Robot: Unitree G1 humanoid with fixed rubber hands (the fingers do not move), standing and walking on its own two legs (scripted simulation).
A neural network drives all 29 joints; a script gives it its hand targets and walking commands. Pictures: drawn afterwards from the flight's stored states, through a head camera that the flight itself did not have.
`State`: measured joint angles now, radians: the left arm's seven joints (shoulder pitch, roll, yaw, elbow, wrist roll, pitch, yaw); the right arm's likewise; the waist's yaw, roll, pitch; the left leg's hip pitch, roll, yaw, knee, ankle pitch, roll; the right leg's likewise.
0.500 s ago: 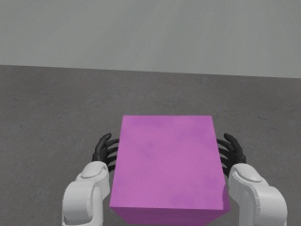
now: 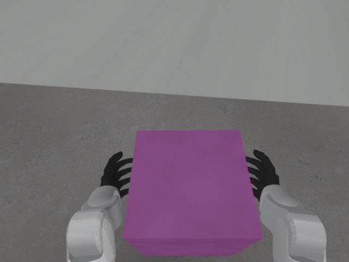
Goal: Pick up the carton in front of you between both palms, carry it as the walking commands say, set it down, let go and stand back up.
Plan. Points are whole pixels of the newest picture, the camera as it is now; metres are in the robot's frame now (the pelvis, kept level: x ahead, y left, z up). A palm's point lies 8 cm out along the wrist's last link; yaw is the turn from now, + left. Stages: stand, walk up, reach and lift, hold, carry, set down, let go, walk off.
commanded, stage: carry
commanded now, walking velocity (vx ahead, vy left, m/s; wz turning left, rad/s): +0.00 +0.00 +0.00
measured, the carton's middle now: (187, 199) +0.26 +0.00 +0.00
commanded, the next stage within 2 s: none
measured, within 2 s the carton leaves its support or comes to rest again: neither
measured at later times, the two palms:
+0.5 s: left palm (130, 132) +0.38 +0.14 +0.09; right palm (258, 131) +0.39 -0.16 +0.09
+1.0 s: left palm (137, 143) +0.40 +0.13 +0.03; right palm (253, 142) +0.40 -0.17 +0.03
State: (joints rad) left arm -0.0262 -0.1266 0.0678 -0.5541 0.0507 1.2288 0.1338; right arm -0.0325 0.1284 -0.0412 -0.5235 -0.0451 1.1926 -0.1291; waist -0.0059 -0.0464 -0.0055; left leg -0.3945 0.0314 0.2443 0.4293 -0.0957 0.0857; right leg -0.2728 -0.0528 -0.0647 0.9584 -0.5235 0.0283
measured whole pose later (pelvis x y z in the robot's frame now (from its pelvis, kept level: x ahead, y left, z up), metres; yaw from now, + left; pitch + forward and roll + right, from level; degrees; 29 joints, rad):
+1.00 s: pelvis +0.12 -0.03 +0.00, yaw +1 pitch +2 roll +0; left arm -0.17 -0.13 0.14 0.13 0.22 0.77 0.04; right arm -0.18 0.14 -0.15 0.13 -0.22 0.76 -0.03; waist -0.01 0.00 -0.07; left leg -0.24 0.07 0.19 0.53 -0.32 0.00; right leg -0.22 -0.04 -0.14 0.53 -0.35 -0.01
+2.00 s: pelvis +0.07 -0.02 +0.00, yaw +1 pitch +2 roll +0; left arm -0.22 -0.14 0.17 0.16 0.23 0.76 0.03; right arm -0.22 0.14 -0.18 0.16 -0.23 0.74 -0.02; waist 0.00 0.00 -0.07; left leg -0.28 0.06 0.19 0.51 -0.25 0.02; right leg -0.26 -0.05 -0.14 0.51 -0.27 -0.01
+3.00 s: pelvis +0.03 -0.03 +0.01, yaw +6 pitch -10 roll +0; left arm -0.28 -0.16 0.23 0.26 0.29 0.75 0.02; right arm -0.30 0.16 -0.25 0.29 -0.30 0.71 0.01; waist 0.00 -0.02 0.07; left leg -0.10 0.00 0.07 0.42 -0.14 0.02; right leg -0.06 -0.01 -0.03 0.45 -0.22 -0.02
